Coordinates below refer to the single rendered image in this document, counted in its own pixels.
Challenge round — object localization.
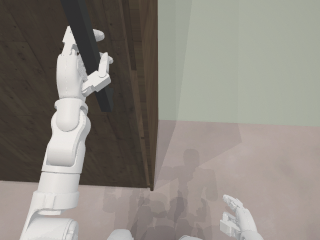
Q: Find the robot left hand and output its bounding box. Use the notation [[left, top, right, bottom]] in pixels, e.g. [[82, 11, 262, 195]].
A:
[[56, 26, 113, 102]]

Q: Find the robot right forearm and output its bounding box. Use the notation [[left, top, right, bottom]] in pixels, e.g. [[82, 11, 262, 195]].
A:
[[240, 230, 264, 240]]

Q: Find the robot left thigh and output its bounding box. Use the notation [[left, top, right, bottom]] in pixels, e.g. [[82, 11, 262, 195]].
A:
[[107, 229, 134, 240]]

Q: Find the wardrobe door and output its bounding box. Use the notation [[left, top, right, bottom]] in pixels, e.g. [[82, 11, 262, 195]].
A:
[[0, 0, 148, 188]]

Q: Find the handle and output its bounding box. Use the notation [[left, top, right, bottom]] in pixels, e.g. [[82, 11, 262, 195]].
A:
[[60, 0, 114, 112]]

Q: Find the robot left upper arm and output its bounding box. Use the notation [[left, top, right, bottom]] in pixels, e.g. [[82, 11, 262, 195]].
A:
[[23, 217, 79, 240]]

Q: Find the robot right hand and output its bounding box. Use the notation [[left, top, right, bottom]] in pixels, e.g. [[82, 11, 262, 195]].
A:
[[220, 194, 258, 240]]

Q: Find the robot left forearm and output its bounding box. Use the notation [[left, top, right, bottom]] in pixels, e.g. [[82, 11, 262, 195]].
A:
[[19, 97, 91, 240]]

